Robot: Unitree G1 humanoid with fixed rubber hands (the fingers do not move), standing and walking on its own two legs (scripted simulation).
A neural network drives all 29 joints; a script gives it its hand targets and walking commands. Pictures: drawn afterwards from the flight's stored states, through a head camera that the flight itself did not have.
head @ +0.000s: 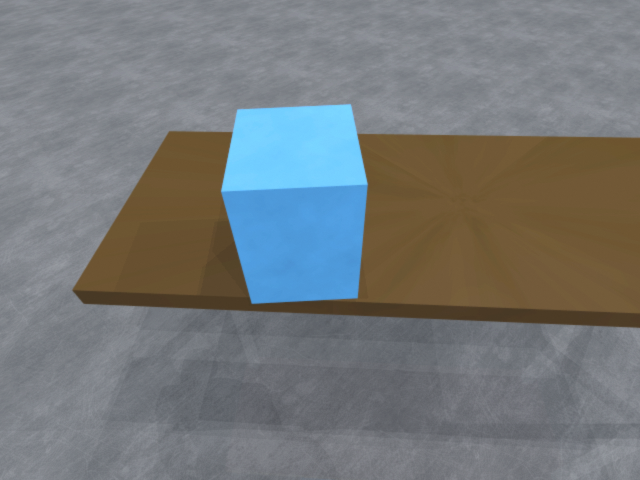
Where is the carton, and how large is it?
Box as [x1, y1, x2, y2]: [221, 104, 367, 303]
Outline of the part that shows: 350,104 237,109 221,192 252,303 357,297 367,184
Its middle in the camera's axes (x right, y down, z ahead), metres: -0.03 -0.06 +0.64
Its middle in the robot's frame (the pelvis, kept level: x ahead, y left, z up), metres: +0.53 +0.05 +0.04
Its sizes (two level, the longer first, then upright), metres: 0.205 0.183 0.250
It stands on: a table, 0.69 m high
